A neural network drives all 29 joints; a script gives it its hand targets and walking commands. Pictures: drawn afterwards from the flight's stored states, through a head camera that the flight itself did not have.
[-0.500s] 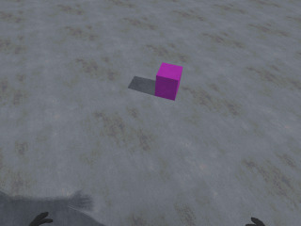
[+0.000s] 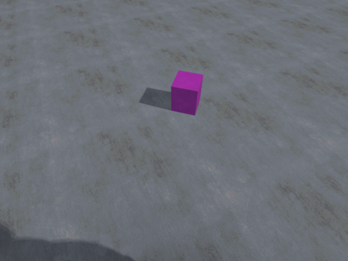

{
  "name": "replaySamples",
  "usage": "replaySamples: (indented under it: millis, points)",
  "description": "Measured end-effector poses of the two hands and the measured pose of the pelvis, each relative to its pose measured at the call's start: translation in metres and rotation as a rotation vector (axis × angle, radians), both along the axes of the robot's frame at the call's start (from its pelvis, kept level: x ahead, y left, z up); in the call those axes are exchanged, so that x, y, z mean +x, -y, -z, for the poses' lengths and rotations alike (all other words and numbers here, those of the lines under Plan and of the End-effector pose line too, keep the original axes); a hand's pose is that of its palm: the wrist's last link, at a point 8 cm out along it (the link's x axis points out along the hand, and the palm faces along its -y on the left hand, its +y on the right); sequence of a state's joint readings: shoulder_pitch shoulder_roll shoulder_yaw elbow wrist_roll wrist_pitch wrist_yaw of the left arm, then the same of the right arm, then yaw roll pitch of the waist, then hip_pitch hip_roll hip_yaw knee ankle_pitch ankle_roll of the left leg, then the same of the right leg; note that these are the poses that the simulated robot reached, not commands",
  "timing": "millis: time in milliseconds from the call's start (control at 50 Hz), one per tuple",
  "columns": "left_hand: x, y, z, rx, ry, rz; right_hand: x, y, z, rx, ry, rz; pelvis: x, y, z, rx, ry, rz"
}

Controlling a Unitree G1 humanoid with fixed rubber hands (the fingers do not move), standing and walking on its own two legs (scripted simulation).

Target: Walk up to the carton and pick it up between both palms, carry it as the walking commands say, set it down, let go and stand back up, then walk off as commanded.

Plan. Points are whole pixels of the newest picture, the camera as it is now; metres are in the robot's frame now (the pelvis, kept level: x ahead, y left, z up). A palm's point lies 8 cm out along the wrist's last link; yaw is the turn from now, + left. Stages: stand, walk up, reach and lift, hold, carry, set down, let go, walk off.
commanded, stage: walk up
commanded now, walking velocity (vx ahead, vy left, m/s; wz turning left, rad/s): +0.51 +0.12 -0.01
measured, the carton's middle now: (186, 93) +1.38 -0.07 -0.64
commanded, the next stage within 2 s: none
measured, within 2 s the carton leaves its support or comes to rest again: neither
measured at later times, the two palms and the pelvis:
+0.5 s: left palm (62, 231) +0.21 +0.31 -0.14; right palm (245, 182) +0.35 -0.20 -0.11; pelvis +0.25 +0.05 +0.00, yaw -1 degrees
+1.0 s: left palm (121, 122) +0.58 +0.21 -0.11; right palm (262, 144) +0.52 -0.30 -0.14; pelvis +0.50 -0.04 +0.00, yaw +0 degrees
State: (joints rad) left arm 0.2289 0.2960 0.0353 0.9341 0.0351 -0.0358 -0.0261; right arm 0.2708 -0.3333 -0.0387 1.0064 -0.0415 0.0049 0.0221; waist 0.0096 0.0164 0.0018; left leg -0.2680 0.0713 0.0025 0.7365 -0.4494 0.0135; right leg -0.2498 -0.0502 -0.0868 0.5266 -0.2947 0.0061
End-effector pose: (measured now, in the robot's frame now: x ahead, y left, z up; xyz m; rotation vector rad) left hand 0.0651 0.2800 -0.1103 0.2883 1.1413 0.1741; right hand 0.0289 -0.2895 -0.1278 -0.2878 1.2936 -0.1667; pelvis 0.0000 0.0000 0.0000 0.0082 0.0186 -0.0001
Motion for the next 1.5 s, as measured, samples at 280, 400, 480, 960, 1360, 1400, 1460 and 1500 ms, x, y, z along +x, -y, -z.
replaySamples:
  millis: [280, 400, 480, 960, 1360, 1400, 1460, 1500]
  points:
    - [-0.05, 0.018, -0.014, -0.034, -0.333, -0.246, 0.267, -0.08, -0.017, 0.184, 0.289, -0.167, 0.124, -0.018, -0.011, 0.025, -0.001, -0.003]
    - [0.013, -0.006, 0.028, -0.083, -0.409, -0.245, 0.369, -0.117, -0.011, 0.124, 0.403, -0.203, 0.199, -0.046, 0.02, -0.01, -0.005, -0.005]
    - [0.117, -0.025, 0.036, -0.094, -0.275, -0.172, 0.339, -0.095, -0.011, 0.042, 0.254, -0.099, 0.236, -0.051, 0.009, -0.013, 0.004, 0.014]
    - [0.532, 0.07, 0.004, -0.055, 0.075, 0.06, 0.435, 0.006, 0.016, 0.082, -0.05, 0.104, 0.485, 0.042, 0.004, -0.008, 0.006, -0.005]
    - [0.535, 0.042, 0.04, -0.144, -0.355, -0.21, 0.821, -0.06, -0.023, 0.064, 0.344, -0.14, 0.687, -0.003, 0.008, -0.039, 0.02, 0.01]
    - [0.578, 0.031, 0.042, -0.145, -0.309, -0.175, 0.806, -0.052, -0.024, 0.029, 0.278, -0.089, 0.703, -0.006, 0.003, -0.044, 0.022, 0.016]
    - [0.649, 0.022, 0.037, -0.148, -0.222, -0.11, 0.769, -0.039, -0.03, -0.015, 0.148, 0.002, 0.727, -0.008, -0.008, -0.051, 0.024, 0.014]
    - [0.69, 0.021, 0.033, -0.152, -0.18, -0.075, 0.746, -0.033, -0.035, -0.032, 0.071, 0.052, 0.741, -0.008, -0.014, -0.059, 0.024, 0.009]
